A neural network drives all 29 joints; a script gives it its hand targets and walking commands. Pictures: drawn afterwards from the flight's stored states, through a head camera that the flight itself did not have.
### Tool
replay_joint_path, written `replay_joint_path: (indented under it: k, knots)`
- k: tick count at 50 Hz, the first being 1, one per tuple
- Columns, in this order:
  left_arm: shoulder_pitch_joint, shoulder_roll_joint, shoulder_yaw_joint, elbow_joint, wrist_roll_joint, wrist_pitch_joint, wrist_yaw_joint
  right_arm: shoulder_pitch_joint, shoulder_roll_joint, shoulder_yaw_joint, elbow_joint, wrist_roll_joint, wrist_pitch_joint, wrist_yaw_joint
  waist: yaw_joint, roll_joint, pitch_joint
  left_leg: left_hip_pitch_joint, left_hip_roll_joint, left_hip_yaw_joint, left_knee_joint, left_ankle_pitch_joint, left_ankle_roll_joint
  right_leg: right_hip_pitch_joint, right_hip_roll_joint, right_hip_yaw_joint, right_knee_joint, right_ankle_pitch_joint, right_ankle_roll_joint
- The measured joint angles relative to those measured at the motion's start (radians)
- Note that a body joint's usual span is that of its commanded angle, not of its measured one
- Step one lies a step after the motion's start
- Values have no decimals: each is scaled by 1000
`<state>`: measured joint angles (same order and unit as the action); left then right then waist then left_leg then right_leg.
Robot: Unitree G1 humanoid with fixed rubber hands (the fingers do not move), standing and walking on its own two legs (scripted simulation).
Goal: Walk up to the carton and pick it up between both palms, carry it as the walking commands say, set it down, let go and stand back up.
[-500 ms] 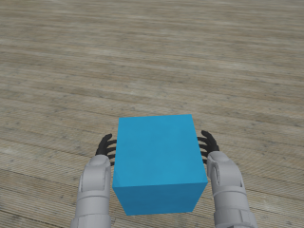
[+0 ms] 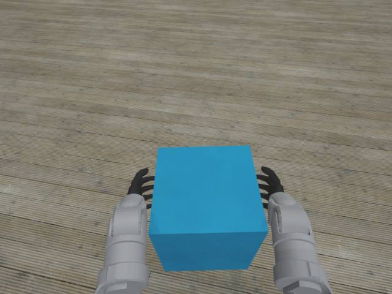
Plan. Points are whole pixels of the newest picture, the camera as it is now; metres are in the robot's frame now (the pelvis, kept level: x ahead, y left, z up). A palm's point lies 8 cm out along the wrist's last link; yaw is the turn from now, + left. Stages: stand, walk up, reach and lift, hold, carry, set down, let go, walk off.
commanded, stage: set down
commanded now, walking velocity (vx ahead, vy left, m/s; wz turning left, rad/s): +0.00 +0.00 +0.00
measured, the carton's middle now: (205, 211) +0.32 +0.00 -0.04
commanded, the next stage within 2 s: none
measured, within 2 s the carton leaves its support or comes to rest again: neither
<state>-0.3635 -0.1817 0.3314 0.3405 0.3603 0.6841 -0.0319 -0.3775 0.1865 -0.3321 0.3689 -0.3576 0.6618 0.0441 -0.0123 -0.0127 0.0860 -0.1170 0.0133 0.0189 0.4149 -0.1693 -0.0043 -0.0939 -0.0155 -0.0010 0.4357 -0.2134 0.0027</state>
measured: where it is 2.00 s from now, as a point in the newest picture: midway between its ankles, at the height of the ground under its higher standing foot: outside the picture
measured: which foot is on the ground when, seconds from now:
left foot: down 0.00-1.00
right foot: down 0.00-1.00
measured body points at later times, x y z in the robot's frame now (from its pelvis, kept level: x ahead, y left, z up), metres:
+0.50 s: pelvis -0.02 -0.01 -0.02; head +0.09 +0.00 +0.41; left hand +0.34 +0.15 -0.06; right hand +0.34 -0.16 -0.06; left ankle +0.05 +0.12 -0.74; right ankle +0.03 -0.13 -0.74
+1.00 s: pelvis -0.03 +0.00 -0.09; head +0.16 +0.01 +0.32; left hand +0.37 +0.15 -0.15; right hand +0.37 -0.16 -0.15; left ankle +0.05 +0.12 -0.74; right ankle +0.03 -0.13 -0.74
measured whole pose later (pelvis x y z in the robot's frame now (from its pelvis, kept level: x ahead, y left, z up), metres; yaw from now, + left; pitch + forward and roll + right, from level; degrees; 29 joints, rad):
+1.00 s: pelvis -0.03 +0.00 -0.09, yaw +0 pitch +31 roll +0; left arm -0.61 -0.19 0.46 0.41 0.36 0.35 -0.04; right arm -0.61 0.19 -0.50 0.41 -0.35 0.34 0.07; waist -0.01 0.00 -0.11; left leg -1.24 0.02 0.01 0.99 -0.29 0.00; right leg -1.21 -0.01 0.01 1.01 -0.34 0.01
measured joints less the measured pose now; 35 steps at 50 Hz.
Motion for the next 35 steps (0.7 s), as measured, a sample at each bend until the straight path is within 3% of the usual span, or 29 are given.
replay_joint_path:
  k: [10,22,35]
  knots:
    - [-41,-15,65,80,35,-128,-7,-38,15,-68,76,-46,-129,12,9,2,-9,-160,4,-3,89,-25,-1,-160,4,1,90,-25,-1]
    - [-81,-31,113,95,39,-280,-13,-74,27,-117,83,-42,-275,15,9,7,-25,-423,6,-12,196,-36,-4,-424,6,-4,205,-43,-4]
    - [-160,-19,119,79,14,-356,-14,-143,18,-132,54,-7,-349,13,6,1,-72,-764,7,-12,356,-63,-3,-768,8,1,369,-71,-1]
